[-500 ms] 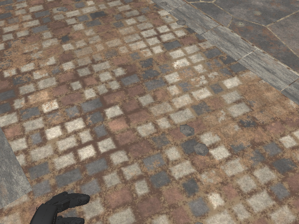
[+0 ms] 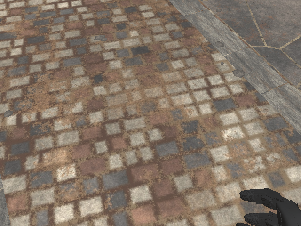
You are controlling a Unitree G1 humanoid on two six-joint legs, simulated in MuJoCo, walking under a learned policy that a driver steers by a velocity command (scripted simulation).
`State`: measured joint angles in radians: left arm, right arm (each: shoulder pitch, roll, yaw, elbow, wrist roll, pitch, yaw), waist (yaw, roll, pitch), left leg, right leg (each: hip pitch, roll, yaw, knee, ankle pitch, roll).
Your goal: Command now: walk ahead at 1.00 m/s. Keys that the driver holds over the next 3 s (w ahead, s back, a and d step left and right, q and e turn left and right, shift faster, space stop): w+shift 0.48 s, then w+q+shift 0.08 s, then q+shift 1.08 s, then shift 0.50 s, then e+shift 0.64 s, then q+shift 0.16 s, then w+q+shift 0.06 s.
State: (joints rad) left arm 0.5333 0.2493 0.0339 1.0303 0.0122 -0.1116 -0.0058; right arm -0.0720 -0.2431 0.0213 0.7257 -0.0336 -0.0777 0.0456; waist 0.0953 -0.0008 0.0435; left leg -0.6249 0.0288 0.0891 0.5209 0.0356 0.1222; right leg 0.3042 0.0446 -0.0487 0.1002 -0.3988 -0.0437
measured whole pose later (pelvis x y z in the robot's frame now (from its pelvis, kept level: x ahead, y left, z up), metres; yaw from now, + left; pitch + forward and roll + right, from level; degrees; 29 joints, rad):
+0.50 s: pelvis +0.51 +0.00 -0.01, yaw +1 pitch +1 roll +1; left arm -0.01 0.25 -0.01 0.74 0.05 -0.08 -0.02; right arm 0.50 -0.25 -0.04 1.04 -0.02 -0.08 -0.01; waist -0.06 0.00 0.04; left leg 0.18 -0.03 0.04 0.57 -0.45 0.06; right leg -0.56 0.01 -0.11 0.59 -0.07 -0.13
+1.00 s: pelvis +0.88 +0.02 +0.00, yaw +20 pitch +0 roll +0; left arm 0.05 0.25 0.02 0.73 0.00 -0.07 0.02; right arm 0.21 -0.30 -0.08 0.75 0.00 -0.03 0.03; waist -0.04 0.00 0.10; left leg -0.47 -0.17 0.00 0.56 -0.09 0.16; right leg -0.44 0.07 0.08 1.43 -0.50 0.04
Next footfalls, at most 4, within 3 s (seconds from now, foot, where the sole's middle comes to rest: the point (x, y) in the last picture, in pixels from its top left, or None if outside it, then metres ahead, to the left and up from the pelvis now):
0.02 left None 0.25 0.10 -0.75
0.48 right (186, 171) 0.70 -0.07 -0.75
0.88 left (157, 113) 1.03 0.09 -0.75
1.36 right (181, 94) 1.19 -0.03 -0.75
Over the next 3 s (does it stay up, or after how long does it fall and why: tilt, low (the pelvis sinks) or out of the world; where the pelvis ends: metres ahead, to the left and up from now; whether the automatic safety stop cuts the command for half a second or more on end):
stays up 1.06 -0.03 0.03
